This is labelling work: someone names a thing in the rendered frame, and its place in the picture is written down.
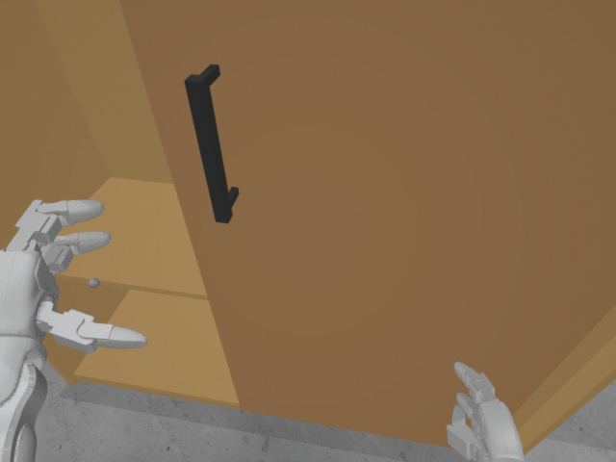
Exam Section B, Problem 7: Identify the wardrobe door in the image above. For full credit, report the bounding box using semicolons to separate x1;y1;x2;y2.
119;0;616;449
512;304;616;431

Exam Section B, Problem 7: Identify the handle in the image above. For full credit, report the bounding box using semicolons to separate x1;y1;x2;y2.
184;64;239;223

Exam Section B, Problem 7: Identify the robot right hand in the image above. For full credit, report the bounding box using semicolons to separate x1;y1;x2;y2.
447;362;525;462

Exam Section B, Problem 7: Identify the robot left hand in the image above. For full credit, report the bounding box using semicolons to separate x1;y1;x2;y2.
0;199;147;354

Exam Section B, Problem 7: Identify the robot left forearm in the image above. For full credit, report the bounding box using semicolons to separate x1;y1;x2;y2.
0;334;47;462

